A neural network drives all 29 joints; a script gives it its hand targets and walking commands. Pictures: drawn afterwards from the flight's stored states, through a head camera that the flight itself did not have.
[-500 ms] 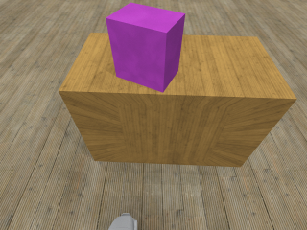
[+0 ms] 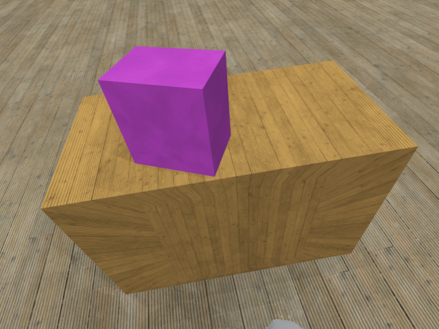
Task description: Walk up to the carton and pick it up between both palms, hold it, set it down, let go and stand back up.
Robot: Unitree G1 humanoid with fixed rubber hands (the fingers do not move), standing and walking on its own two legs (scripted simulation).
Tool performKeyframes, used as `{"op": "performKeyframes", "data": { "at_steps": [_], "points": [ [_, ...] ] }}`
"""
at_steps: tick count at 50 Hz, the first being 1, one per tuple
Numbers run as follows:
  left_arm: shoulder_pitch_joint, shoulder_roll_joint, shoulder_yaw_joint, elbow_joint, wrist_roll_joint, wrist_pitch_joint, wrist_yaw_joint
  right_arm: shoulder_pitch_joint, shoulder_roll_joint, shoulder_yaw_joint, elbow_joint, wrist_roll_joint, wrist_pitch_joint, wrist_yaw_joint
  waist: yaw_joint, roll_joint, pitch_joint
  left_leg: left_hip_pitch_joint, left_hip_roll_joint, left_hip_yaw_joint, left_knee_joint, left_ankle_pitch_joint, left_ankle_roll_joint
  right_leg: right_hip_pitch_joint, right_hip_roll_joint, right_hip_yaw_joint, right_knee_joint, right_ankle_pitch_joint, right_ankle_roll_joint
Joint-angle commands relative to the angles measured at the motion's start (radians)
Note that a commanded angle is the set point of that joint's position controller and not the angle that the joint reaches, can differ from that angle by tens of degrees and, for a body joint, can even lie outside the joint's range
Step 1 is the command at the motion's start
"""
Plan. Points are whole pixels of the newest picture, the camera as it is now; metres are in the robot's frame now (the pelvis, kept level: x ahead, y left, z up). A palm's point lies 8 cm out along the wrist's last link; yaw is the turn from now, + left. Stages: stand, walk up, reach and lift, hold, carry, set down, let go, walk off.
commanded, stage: walk up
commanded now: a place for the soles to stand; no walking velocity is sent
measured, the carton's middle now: (175, 112) +0.63 +0.10 +0.06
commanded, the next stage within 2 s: none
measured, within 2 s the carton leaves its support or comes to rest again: neither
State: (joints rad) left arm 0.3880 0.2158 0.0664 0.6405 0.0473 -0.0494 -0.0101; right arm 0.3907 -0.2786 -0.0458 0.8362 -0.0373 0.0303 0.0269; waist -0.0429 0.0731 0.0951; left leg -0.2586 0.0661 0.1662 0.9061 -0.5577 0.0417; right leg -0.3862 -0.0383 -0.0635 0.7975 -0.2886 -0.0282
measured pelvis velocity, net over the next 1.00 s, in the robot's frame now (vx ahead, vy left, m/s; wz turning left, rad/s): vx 0.18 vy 0.09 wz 0.06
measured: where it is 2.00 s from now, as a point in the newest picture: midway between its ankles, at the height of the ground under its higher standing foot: outside the picture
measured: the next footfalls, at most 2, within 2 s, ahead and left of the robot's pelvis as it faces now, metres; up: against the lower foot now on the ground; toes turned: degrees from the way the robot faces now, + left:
left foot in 0.34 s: +0.25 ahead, +0.19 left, +0.00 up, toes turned +12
right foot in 0.68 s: +0.26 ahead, -0.02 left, +0.00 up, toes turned +6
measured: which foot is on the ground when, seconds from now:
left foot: up 0.00-0.32, down 0.34-1.00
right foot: down 0.00-0.36, up 0.38-0.66, down 0.68-1.00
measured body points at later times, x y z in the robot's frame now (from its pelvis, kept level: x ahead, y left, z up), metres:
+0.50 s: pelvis +0.14 +0.10 +0.00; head +0.16 +0.13 +0.45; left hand +0.18 +0.37 -0.14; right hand +0.25 -0.15 -0.10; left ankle +0.20 +0.24 -0.70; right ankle +0.10 -0.05 -0.64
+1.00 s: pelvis +0.18 +0.09 +0.02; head +0.21 +0.09 +0.47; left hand +0.33 +0.34 -0.08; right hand +0.29 -0.17 -0.09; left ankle +0.20 +0.23 -0.70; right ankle +0.22 -0.02 -0.70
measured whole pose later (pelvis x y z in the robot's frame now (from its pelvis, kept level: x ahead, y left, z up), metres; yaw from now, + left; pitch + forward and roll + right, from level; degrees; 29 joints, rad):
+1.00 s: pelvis +0.18 +0.09 +0.02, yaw +3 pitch -2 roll +0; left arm 0.13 0.27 0.00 0.70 -0.01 0.05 -0.03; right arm 0.28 -0.26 0.00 0.70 0.00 0.01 -0.01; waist -0.02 -0.01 0.08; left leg -0.30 0.05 0.01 0.65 -0.31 -0.04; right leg -0.32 -0.03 -0.09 0.66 -0.31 -0.03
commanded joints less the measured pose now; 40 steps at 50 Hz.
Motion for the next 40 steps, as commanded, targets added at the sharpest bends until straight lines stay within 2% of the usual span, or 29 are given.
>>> {"op": "performKeyframes", "data": {
  "at_steps": [1, 3, 6, 8, 10, 12, 13, 14, 15, 16, 17, 18, 19, 20, 22, 23, 24, 26, 27, 29, 30, 31, 33, 34, 35, 36, 37, 39, 40],
  "points": [
    [0.150, 0.290, 0.075, -0.041, 0.002, -0.002, 0.076, -0.082, -0.165, -0.036, -0.167, -0.020, 0.025, 0.020, 0.105, -0.227, 0.124, -0.550, 0.014, -0.192, 0.421, 0.028, -0.057, 0.181, -0.430, 0.819, -0.641, -0.722, -0.270],
    [0.074, 0.256, 0.054, -0.049, 0.014, -0.011, 0.079, -0.039, -0.150, -0.035, -0.140, -0.018, 0.017, 0.019, 0.076, -0.223, 0.111, -0.500, 0.038, -0.224, 0.407, 0.103, -0.071, 0.147, -0.382, 0.601, -0.586, -0.531, -0.242],
    [0.011, 0.229, 0.034, -0.032, 0.009, -0.030, 0.064, -0.004, -0.113, -0.033, -0.130, -0.006, 0.008, 0.030, 0.049, -0.231, 0.110, -0.386, 0.044, -0.244, 0.333, 0.185, -0.086, 0.074, -0.315, 0.376, -0.562, -0.278, -0.216],
    [0.012, 0.238, 0.035, -0.013, 0.016, -0.039, 0.059, 0.004, -0.092, -0.027, -0.135, 0.003, 0.003, 0.038, 0.049, -0.252, 0.073, -0.374, 0.057, -0.228, 0.214, 0.213, -0.084, 0.135, -0.295, 0.302, -0.534, -0.186, -0.211],
    [0.023, 0.255, 0.037, 0.000, 0.015, -0.041, 0.052, -0.031, -0.071, -0.024, -0.159, 0.012, -0.010, 0.044, 0.068, -0.263, 0.040, -0.311, 0.071, -0.201, 0.044, 0.210, -0.076, 0.132, -0.271, 0.226, -0.506, -0.171, -0.203],
    [0.019, 0.266, 0.040, 0.004, 0.010, -0.035, 0.044, -0.049, -0.057, -0.026, -0.173, 0.015, -0.027, 0.049, 0.076, -0.266, 0.019, -0.203, 0.044, -0.150, -0.109, 0.234, -0.062, 0.100, -0.231, 0.136, -0.471, -0.174, -0.180],
    [0.015, 0.264, 0.038, 0.000, 0.005, -0.027, 0.039, -0.038, -0.052, -0.029, -0.174, 0.015, -0.037, 0.045, 0.074, -0.275, 0.018, -0.133, 0.021, -0.121, -0.181, 0.263, -0.058, 0.079, -0.209, 0.105, -0.423, -0.124, -0.165],
    [0.000, 0.266, 0.036, -0.001, 0.001, -0.016, 0.035, 0.012, -0.052, -0.034, -0.163, 0.017, -0.047, 0.036, 0.046, -0.263, -0.010, -0.027, -0.004, -0.079, -0.250, 0.348, -0.055, 0.041, -0.189, 0.073, -0.353, -0.064, -0.150],
    [-0.006, 0.243, 0.021, -0.003, -0.002, -0.006, 0.032, 0.081, -0.070, -0.045, -0.145, 0.014, -0.057, 0.023, 0.011, -0.185, -0.033, 0.113, -0.040, -0.039, -0.292, 0.440, -0.051, -0.025, -0.178, 0.047, -0.254, 0.017, -0.130],
    [0.034, 0.198, -0.003, -0.001, -0.010, 0.003, 0.027, 0.144, -0.106, -0.057, -0.132, 0.008, -0.069, 0.007, -0.004, -0.058, -0.082, 0.213, -0.069, -0.055, -0.326, 0.492, -0.045, -0.048, -0.138, 0.010, -0.105, 0.071, -0.093],
    [0.079, 0.142, -0.027, -0.012, -0.018, 0.005, 0.020, 0.189, -0.152, -0.066, -0.127, 0.002, -0.079, -0.007, -0.026, 0.057, -0.153, 0.294, 0.009, -0.172, -0.352, 0.503, -0.023, -0.076, -0.084, -0.045, 0.082, 0.025, -0.042],
    [0.115, 0.075, -0.050, -0.051, -0.022, 0.011, 0.016, 0.200, -0.245, -0.078, -0.158, -0.006, -0.082, -0.021, -0.028, 0.262, -0.178, 0.299, 0.249, -0.572, -0.485, 0.471, 0.080, -0.202, 0.007, -0.043, 0.302, -0.298, 0.020],
    [0.089, 0.142, -0.022, -0.054, -0.021, 0.047, 0.030, 0.158, -0.290, -0.090, -0.172, 0.018, -0.064, -0.032, -0.029, 0.182, -0.162, 0.152, 0.351, -0.764, -0.599, 0.265, 0.217, -0.181, 0.007, 0.058, 0.388, -0.402, 0.036],
    [0.055, 0.177, -0.011, -0.052, -0.014, 0.067, 0.034, 0.106, -0.272, -0.083, -0.189, 0.028, -0.054, -0.038, -0.021, 0.136, -0.093, 0.092, 0.359, -0.774, -0.637, 0.115, 0.255, -0.214, -0.021, 0.090, 0.474, -0.352, 0.040],
    [0.012, 0.176, -0.011, -0.044, -0.014, 0.064, 0.033, 0.060, -0.231, -0.062, -0.201, 0.016, -0.048, -0.049, -0.023, 0.128, -0.011, 0.052, 0.303, -0.619, -0.588, 0.262, 0.233, -0.261, -0.044, 0.107, 0.487, -0.265, 0.044],
    [0.026, 0.173, -0.011, -0.036, -0.014, 0.059, 0.033, 0.039, -0.210, -0.053, -0.204, 0.012, -0.050, -0.051, -0.010, 0.130, -0.010, 0.015, 0.280, -0.550, -0.560, 0.339, 0.223, -0.222, -0.055, 0.116, 0.447, -0.239, 0.045],
    [0.048, 0.166, -0.012, -0.023, -0.011, 0.057, 0.033, 0.014, -0.194, -0.047, -0.210, 0.006, -0.053, -0.049, 0.006, 0.141, -0.032, -0.003, 0.280, -0.511, -0.544, 0.379, 0.217, -0.176, -0.062, 0.118, 0.400, -0.232, 0.048],
    [0.028, 0.154, -0.010, -0.013, -0.017, 0.062, 0.026, -0.026, -0.174, -0.040, -0.223, 0.004, -0.055, -0.050, 0.014, 0.154, -0.036, -0.043, 0.264, -0.442, -0.526, 0.428, 0.207, -0.126, -0.058, 0.099, 0.285, -0.252, 0.059],
    [0.018, 0.149, -0.012, -0.014, -0.022, 0.066, 0.025, -0.050, -0.172, -0.037, -0.232, 0.002, -0.056, -0.052, 0.020, 0.168, -0.031, -0.046, 0.267, -0.425, -0.503, 0.508, 0.211, -0.102, -0.059, 0.094, 0.219, -0.251, 0.062],
    [0.004, 0.141, -0.017, -0.015, -0.020, 0.069, 0.022, -0.062, -0.173, -0.030, -0.248, 0.000, -0.056, -0.058, 0.021, 0.162, -0.076, -0.025, 0.259, -0.378, -0.423, 0.745, 0.199, -0.029, -0.044, 0.050, 0.098, -0.204, 0.053],
    [0.001, 0.141, -0.017, -0.014, -0.022, 0.067, 0.020, -0.073, -0.175, -0.029, -0.253, 0.001, -0.054, -0.059, 0.033, 0.146, -0.097, -0.030, 0.255, -0.355, -0.382, 0.837, 0.188, 0.019, -0.041, 0.043, 0.035, -0.144, 0.042],
    [0.005, 0.150, -0.012, -0.012, -0.018, 0.065, 0.018, -0.087, -0.181, -0.026, -0.262, 0.011, -0.051, -0.059, 0.049, 0.125, -0.124, -0.059, 0.253, -0.336, -0.352, 0.866, 0.171, 0.087, -0.026, 0.025, -0.027, -0.052, 0.028],
    [0.001, 0.184, 0.001, -0.019, -0.023, 0.055, 0.012, -0.127, -0.189, -0.016, -0.278, 0.029, -0.042, -0.055, 0.084, 0.048, -0.148, -0.159, 0.218, -0.285, -0.290, 0.733, 0.103, 0.239, -0.004, 0.040, -0.215, 0.180, -0.014],
    [-0.045, 0.238, 0.014, -0.035, -0.016, 0.050, 0.012, -0.114, -0.158, -0.003, -0.289, 0.040, -0.040, -0.048, 0.071, -0.061, -0.152, -0.233, 0.150, -0.219, -0.218, 0.599, 0.043, 0.297, -0.085, 0.161, -0.250, 0.347, -0.054],
    [-0.114, 0.298, 0.026, -0.054, -0.032, 0.048, 0.009, -0.066, -0.099, 0.011, -0.291, 0.059, -0.035, -0.046, 0.042, -0.221, -0.181, -0.155, 0.018, -0.127, -0.085, 0.322, -0.023, 0.184, -0.243, 0.345, -0.335, 0.374, -0.155],
    [-0.184, 0.287, 0.020, -0.056, -0.066, 0.056, 0.008, -0.042, -0.092, 0.010, -0.259, 0.066, -0.019, -0.058, 0.028, -0.232, -0.160, 0.004, -0.027, -0.123, -0.076, 0.090, -0.033, 0.008, -0.285, 0.335, -0.365, 0.296, -0.241],
    [-0.229, 0.252, 0.006, -0.060, -0.070, 0.056, 0.004, -0.059, -0.103, 0.005, -0.244, 0.058, -0.015, -0.061, 0.019, -0.213, -0.132, 0.030, -0.024, -0.142, -0.117, 0.093, -0.029, -0.036, -0.256, 0.301, -0.375, 0.243, -0.227],
    [-0.243, 0.224, -0.011, -0.061, -0.060, 0.061, 0.002, -0.071, -0.125, -0.001, -0.236, 0.052, -0.033, -0.058, 0.024, -0.183, -0.119, 0.013, 0.006, -0.165, -0.256, 0.326, -0.022, 0.033, -0.166, 0.178, -0.310, 0.315, -0.144],
    [-0.231, 0.227, -0.017, -0.058, -0.059, 0.064, 0.001, -0.066, -0.132, -0.002, -0.236, 0.044, -0.044, -0.057, 0.029, -0.195, -0.132, 0.012, 0.032, -0.193, -0.292, 0.424, -0.016, 0.054, -0.144, 0.149, -0.276, 0.322, -0.112]
  ]
}}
